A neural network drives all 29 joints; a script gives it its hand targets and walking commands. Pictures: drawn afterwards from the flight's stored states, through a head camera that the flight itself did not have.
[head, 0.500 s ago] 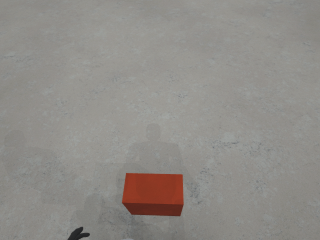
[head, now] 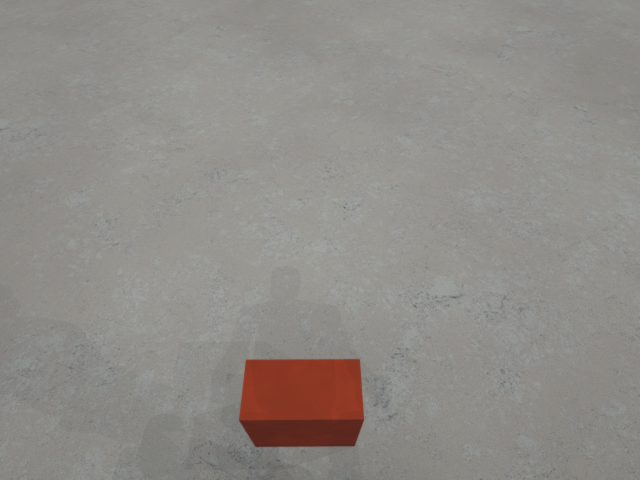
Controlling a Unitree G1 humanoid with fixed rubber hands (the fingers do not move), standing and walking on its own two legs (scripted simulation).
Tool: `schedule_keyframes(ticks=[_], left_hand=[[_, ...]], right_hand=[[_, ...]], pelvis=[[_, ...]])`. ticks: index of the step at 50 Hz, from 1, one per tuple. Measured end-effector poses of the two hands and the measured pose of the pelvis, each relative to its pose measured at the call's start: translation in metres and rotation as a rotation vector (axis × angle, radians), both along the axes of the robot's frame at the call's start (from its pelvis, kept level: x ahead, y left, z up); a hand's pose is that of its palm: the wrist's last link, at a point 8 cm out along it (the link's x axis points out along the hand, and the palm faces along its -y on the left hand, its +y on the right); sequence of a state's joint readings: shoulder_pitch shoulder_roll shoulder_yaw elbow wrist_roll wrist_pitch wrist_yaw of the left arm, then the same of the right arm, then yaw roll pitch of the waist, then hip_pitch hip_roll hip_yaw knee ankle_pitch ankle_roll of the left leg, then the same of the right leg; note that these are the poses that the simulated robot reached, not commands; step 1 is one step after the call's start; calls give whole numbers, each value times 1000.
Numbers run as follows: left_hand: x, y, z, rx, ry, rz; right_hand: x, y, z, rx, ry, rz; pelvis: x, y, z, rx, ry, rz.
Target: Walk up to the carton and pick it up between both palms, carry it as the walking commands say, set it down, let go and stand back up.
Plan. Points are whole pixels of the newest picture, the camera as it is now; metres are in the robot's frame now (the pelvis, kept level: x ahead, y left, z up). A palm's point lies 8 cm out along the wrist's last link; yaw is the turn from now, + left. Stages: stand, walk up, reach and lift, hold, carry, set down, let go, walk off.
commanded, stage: walk up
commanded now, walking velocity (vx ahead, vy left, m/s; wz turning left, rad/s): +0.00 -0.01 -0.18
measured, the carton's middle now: (304, 405) +0.37 +0.05 -0.63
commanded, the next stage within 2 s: stand in 0.84 s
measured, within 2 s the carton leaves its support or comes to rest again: neither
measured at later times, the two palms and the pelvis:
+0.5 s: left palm out of the picture +0.09 +0.26 -0.13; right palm out of the picture +0.00 -0.24 -0.14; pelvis +0.00 +0.01 +0.00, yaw -3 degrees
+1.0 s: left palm out of the picture +0.07 +0.23 -0.13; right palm out of the picture -0.02 -0.23 -0.14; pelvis +0.01 +0.00 +0.01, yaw -4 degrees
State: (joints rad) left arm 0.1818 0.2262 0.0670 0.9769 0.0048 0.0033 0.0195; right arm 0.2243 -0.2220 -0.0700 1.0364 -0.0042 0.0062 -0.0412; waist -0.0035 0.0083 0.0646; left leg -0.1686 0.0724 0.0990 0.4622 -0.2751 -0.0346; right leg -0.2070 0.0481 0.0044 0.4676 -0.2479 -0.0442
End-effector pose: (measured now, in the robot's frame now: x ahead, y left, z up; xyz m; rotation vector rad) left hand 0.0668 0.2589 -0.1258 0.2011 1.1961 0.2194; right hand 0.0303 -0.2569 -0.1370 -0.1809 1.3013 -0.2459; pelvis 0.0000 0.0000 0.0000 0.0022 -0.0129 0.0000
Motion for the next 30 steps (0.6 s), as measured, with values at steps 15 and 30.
schedule_keyframes(ticks=[15, 30], left_hand=[[39, -5, 5, -5, -62, -75], [26, 4, -2, -1, -13, -104]], right_hand=[[-34, 14, -4, 27, 50, -59], [-37, 15, -2, 5, 30, -81]], pelvis=[[0, 5, 1, 4, -1, -31], [-4, 13, -2, 8, 10, -67]])
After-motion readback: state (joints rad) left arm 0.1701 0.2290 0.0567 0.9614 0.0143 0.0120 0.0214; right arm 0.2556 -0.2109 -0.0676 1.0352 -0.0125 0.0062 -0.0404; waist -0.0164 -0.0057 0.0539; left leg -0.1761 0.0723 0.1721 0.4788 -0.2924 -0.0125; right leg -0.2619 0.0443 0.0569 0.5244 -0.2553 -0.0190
